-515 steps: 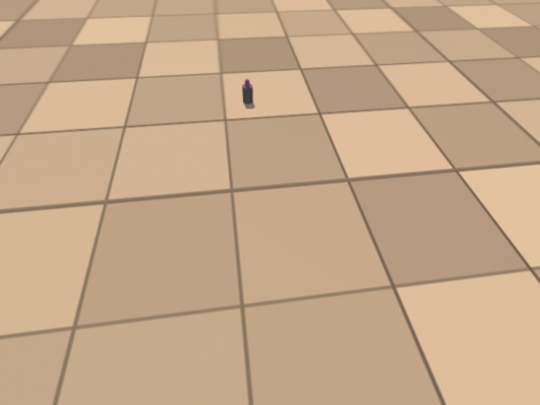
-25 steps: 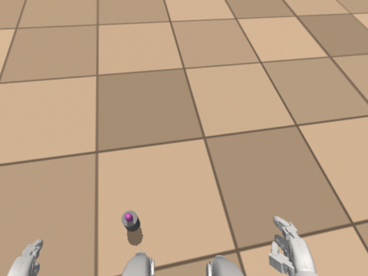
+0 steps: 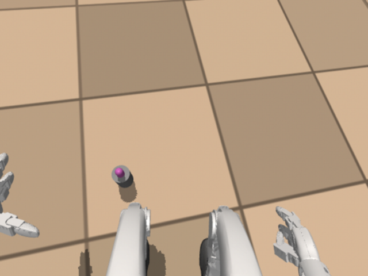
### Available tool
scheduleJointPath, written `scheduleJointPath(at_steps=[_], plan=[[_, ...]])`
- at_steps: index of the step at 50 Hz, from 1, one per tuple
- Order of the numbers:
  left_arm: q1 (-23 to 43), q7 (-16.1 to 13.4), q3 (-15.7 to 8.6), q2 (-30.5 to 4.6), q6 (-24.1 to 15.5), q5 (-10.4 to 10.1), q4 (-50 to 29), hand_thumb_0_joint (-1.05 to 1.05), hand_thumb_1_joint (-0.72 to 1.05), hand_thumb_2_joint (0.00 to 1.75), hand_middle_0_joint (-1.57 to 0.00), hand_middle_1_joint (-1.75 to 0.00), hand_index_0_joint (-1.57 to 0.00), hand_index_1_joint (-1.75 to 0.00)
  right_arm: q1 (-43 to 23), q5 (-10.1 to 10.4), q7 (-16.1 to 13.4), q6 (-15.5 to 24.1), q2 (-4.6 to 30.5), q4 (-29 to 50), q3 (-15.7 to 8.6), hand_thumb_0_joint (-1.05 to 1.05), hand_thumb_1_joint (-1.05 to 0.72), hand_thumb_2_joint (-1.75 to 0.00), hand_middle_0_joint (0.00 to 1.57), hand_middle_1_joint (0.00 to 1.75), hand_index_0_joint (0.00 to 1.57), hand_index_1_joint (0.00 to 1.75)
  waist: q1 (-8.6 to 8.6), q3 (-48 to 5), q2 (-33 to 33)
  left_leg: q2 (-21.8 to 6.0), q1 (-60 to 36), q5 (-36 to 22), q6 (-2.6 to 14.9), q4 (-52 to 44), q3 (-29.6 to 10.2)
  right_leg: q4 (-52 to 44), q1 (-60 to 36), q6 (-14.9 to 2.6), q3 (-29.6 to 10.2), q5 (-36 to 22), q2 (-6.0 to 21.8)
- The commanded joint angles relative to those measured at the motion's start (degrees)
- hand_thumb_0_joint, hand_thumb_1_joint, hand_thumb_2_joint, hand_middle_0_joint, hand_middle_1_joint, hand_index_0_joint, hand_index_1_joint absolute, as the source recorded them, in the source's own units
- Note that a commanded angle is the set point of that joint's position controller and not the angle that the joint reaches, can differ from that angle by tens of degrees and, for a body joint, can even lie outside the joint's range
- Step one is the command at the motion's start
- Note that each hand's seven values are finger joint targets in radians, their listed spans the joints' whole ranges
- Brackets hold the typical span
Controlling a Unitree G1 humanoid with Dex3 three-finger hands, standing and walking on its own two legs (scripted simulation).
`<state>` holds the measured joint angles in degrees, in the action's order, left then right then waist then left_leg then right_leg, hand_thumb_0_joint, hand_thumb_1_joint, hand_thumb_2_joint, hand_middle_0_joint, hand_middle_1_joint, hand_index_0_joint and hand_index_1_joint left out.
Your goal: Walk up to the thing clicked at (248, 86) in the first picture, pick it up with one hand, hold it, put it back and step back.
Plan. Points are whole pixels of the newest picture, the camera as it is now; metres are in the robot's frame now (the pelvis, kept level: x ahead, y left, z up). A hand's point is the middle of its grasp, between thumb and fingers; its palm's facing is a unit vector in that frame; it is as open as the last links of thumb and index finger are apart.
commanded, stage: go down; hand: left
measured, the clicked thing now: (122, 175) +0.41 +0.22 -0.48
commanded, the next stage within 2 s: approach in 1.60 s
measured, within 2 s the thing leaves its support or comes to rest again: neither
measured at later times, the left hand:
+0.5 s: hand (19, 186) +0.30 +0.38 -0.13, palm faces +0.17 -0.97 -0.18, open 17.0 cm
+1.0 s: hand (21, 181) +0.32 +0.40 -0.16, palm faces +0.17 -0.97 -0.15, open 17.3 cm
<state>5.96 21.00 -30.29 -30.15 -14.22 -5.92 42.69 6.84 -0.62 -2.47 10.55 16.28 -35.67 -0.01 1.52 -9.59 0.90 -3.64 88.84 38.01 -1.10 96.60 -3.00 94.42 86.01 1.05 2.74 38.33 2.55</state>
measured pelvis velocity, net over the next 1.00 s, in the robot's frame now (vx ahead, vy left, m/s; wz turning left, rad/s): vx -0.04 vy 0.00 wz -0.06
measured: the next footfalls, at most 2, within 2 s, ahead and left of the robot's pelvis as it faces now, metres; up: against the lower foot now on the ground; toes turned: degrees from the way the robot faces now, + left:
none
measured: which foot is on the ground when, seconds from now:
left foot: down 0.00-1.00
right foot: down 0.00-1.00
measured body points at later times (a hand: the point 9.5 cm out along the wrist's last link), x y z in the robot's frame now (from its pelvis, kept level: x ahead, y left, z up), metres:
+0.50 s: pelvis -0.03 +0.00 -0.09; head +0.17 +0.05 +0.31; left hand +0.29 +0.44 -0.12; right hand +0.14 -0.27 -0.20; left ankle +0.05 +0.13 -0.52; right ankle +0.04 -0.14 -0.52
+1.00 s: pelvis -0.04 +0.00 -0.15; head +0.17 +0.05 +0.24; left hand +0.30 +0.45 -0.15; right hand +0.13 -0.28 -0.26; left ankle +0.05 +0.13 -0.52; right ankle +0.04 -0.14 -0.52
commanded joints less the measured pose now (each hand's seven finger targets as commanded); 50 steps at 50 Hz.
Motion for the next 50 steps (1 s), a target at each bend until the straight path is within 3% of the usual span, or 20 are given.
scheduleJointPath(at_steps=[1,2,3,4,5,6,10,12,14,16,18,20,23,26,28,33,38,40,42,50], plan=[[1.93,2.50,-9.99,-20.43,-5.59,-2.55,-4.41,0.00,-0.51,0.12,-0.06,-0.13,-0.05,-0.13,3.42,0.09,-0.59,1.42,10.98,4.94,-4.25,0.00,-0.89,-0.90,0.20,0.30,0.20,0.30,-2.99,-28.65,-4.80,2.21,-16.64,-18.67,2.54,-8.94,0.22,-8.78,-12.20,-2.50,-1.62,-15.41,-1.94],[3.73,3.39,-9.94,-20.07,-6.37,-2.95,-4.06,0.00,-0.52,0.12,-0.05,-0.13,-0.05,-0.13,3.63,0.10,-0.52,1.50,11.36,4.43,-4.32,0.00,-0.90,-0.90,0.20,0.30,0.20,0.30,-2.25,-29.10,-5.42,2.17,-16.30,-19.21,2.53,-7.74,0.02,-7.14,-10.31,-2.67,-1.35,-15.77,-2.01],[7.07,3.97,-11.52,-22.73,-7.39,-3.09,-5.01,0.00,-0.49,0.13,-0.05,-0.13,-0.05,-0.13,3.58,-0.13,-0.48,1.40,11.13,3.91,-3.96,0.00,-0.90,-0.90,0.20,0.30,0.20,0.30,-2.31,-29.70,-5.97,2.17,-14.73,-18.49,2.65,-6.29,0.28,-6.65,-9.94,-2.48,-1.77,-15.38,-1.92],[6.82,4.57,-11.20,-22.89,-7.90,-2.99,-2.57,0.00,-0.48,0.12,-0.05,-0.13,-0.05,-0.13,3.07,-0.28,-0.62,1.40,11.18,3.91,-3.91,0.00,-0.90,-0.90,0.20,0.30,0.20,0.30,-2.35,-28.68,-5.10,2.21,-12.58,-16.76,2.90,-5.50,0.67,-6.99,-9.94,-2.31,-2.36,-14.09,-1.88],[9.31,5.33,-10.48,-22.06,-8.64,-3.17,-1.82,0.00,-0.48,0.12,-0.05,-0.13,-0.05,-0.13,3.10,-0.28,-0.59,1.42,11.28,3.56,-3.90,0.00,-0.90,-0.90,0.20,0.30,0.20,0.30,-1.25,-27.88,-4.86,2.09,-11.01,-14.92,2.83,-4.91,0.44,-6.10,-8.40,-2.43,-2.17,-12.61,-1.96],[10.98,5.93,-11.78,-23.41,-9.36,-3.25,-2.15,0.00,-0.46,0.14,-0.05,-0.14,-0.05,-0.14,3.56,-0.33,-0.55,1.42,11.52,3.27,-3.93,0.00,-0.89,-0.90,0.20,0.30,0.20,0.30,-1.40,-29.12,-5.08,2.01,-11.24,-14.73,2.76,-4.28,0.23,-5.32,-7.15,-2.49,-1.94,-12.36,-1.98],[15.60,8.58,-11.87,-25.98,-11.25,-3.38,-0.75,0.00,-0.45,0.12,-0.05,-0.14,-0.05,-0.13,3.02,-0.50,-0.73,1.44,12.75,2.94,-3.70,0.00,-0.89,-0.90,0.20,0.30,0.20,0.30,-1.47,-28.51,-8.99,1.52,-10.38,-6.15,1.99,-4.63,-1.17,-2.14,-0.06,-2.95,-0.64,-5.95,-2.28],[16.69,9.44,-13.51,-28.32,-11.64,-3.69,-0.39,0.00,-0.46,0.10,-0.06,-0.13,-0.06,-0.12,3.16,-0.55,-0.91,1.46,13.30,2.61,-3.38,0.00,-0.89,-0.90,0.20,0.30,0.20,0.30,-1.95,-29.36,-10.28,1.47,-10.09,-5.22,1.87,-3.94,-1.41,-0.68,1.27,-2.95,-0.32,-5.65,-2.30],[17.64,10.37,-13.45,-29.05,-11.80,-3.86,-0.41,0.00,-0.47,0.10,-0.05,-0.13,-0.06,-0.12,3.15,-0.56,-1.06,1.33,13.44,2.38,-3.14,0.00,-0.90,-0.90,0.20,0.30,0.20,0.30,-1.90,-30.21,-10.68,1.57,-8.70,-4.40,1.89,-2.90,-1.30,0.14,1.67,-2.94,-0.19,-4.94,-2.23],[16.67,10.86,-14.66,-30.03,-11.52,-4.62,0.63,0.00,-0.46,0.10,-0.05,-0.12,-0.05,-0.11,3.04,-0.43,-1.16,1.43,13.53,2.23,-2.67,0.00,-0.90,-0.90,0.20,0.30,0.20,0.30,-2.64,-30.27,-9.72,1.58,-7.37,-5.33,1.94,-1.65,-1.00,0.91,1.76,-2.94,-0.16,-5.39,-2.35],[15.88,11.59,-15.92,-31.28,-11.52,-4.86,0.65,0.00,-0.46,0.10,-0.05,-0.12,-0.05,-0.11,3.70,-0.53,-1.10,1.25,14.32,1.35,-2.51,0.00,-0.90,-0.90,0.20,0.30,0.20,0.30,-3.30,-33.00,-11.99,1.34,-10.67,-10.85,1.69,-0.44,-1.78,3.87,3.71,-3.25,0.78,-9.10,-2.41],[17.02,12.22,-16.35,-32.47,-11.26,-5.11,-0.77,0.00,-0.48,0.10,-0.05,-0.12,-0.05,-0.11,4.09,-0.47,-1.17,1.13,14.27,1.29,-2.33,0.00,-0.91,-0.90,0.20,0.30,0.20,0.30,-3.03,-34.12,-12.25,1.45,-10.15,-13.32,1.79,1.18,-1.59,4.66,4.02,-3.35,0.95,-10.44,-2.34],[17.72,12.91,-16.17,-31.29,-11.19,-5.86,1.60,0.00,-0.49,0.10,-0.05,-0.11,-0.05,-0.11,3.22,-0.41,-1.08,1.08,14.19,0.82,-2.10,0.00,-0.91,-0.90,0.20,0.30,0.20,0.30,-2.46,-30.07,-11.08,1.40,-5.71,-9.71,1.97,2.13,-1.50,5.73,5.87,-3.33,1.05,-8.37,-2.52],[20.44,13.82,-17.19,-33.46,-11.66,-5.90,1.04,0.00,-0.50,0.10,-0.05,-0.11,-0.04,-0.11,3.78,-0.68,-1.04,1.14,14.72,0.40,-2.04,0.00,-0.92,-0.91,0.20,0.30,0.20,0.30,-1.81,-31.35,-12.18,1.16,-5.88,-11.19,1.88,3.81,-2.05,8.03,7.44,-3.32,1.47,-9.50,-2.45],[19.78,14.50,-16.98,-33.04,-11.82,-6.00,2.07,0.00,-0.49,0.10,-0.05,-0.11,-0.04,-0.11,3.00,-0.72,-1.04,1.21,15.01,0.59,-2.00,0.00,-0.92,-0.91,0.20,0.30,0.20,0.30,-1.99,-30.68,-11.93,1.26,-5.22,-10.28,1.94,4.34,-2.10,8.54,8.90,-3.38,1.60,-8.69,-2.45],[23.89,15.61,-18.21,-36.17,-12.56,-6.07,1.89,0.00,-0.49,0.11,-0.04,-0.11,-0.04,-0.11,3.21,-1.13,-1.05,1.42,15.76,0.24,-1.78,0.00,-0.92,-0.91,0.20,0.30,0.20,0.30,-1.85,-30.79,-13.39,0.97,-3.47,-6.17,1.72,5.23,-2.53,10.89,11.02,-3.30,2.05,-6.42,-2.55],[24.83,16.99,-19.24,-37.77,-12.49,-6.75,3.55,0.00,-0.51,0.11,-0.05,-0.11,-0.04,-0.11,3.55,-1.37,-1.11,1.40,15.81,-0.23,-1.17,0.00,-0.92,-0.91,0.20,0.30,0.20,0.30,-1.86,-31.78,-11.99,1.45,-0.78,-8.17,2.14,8.67,-0.93,11.50,10.43,-3.18,1.74,-7.46,-2.66],[26.15,17.36,-19.24,-38.60,-12.19,-6.67,4.22,0.00,-0.51,0.10,-0.04,-0.11,-0.04,-0.11,3.58,-1.44,-1.01,1.51,15.92,-0.11,-1.02,0.00,-0.92,-0.91,0.20,0.30,0.20,0.30,-1.31,-30.84,-11.57,1.39,1.43,-6.29,2.14,9.17,-0.90,12.10,10.68,-3.15,1.89,-6.07,-2.74],[25.32,17.44,-20.00,-39.79,-12.11,-6.89,4.18,0.00,-0.53,0.10,-0.04,-0.10,-0.04,-0.11,3.34,-1.45,-1.01,1.50,15.98,0.01,-1.01,0.00,-0.92,-0.91,0.20,0.30,0.20,0.30,-2.11,-31.63,-10.85,1.60,3.05,-5.23,2.38,10.08,0.01,11.69,9.52,-3.01,1.62,-5.02,-2.84],[26.68,18.55,-20.58,-40.88,-11.68,-7.24,3.54,0.00,-0.52,0.10,-0.04,-0.10,-0.04,-0.10,3.82,-1.30,-0.87,1.43,16.65,-0.34,-0.60,0.00,-0.93,-0.91,0.20,0.30,0.20,0.30,-1.90,-32.12,-13.07,1.43,1.89,-8.18,1.95,11.32,-1.13,15.35,12.91,-3.35,2.57,-7.45,-2.83]])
